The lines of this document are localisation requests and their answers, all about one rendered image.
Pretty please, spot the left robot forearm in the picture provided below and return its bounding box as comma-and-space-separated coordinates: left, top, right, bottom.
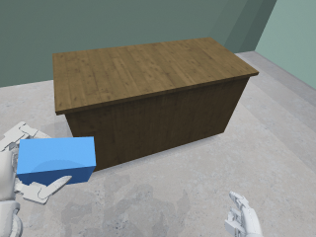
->
0, 200, 24, 237

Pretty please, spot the sponge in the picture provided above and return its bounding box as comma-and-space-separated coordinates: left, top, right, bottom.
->
16, 136, 97, 186

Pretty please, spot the robot left hand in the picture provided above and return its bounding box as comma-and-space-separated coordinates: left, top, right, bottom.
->
0, 121, 72, 205

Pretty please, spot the table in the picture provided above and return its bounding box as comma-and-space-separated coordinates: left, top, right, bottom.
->
52, 37, 260, 173

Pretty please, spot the robot right hand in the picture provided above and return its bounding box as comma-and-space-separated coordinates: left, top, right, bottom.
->
224, 191, 264, 237

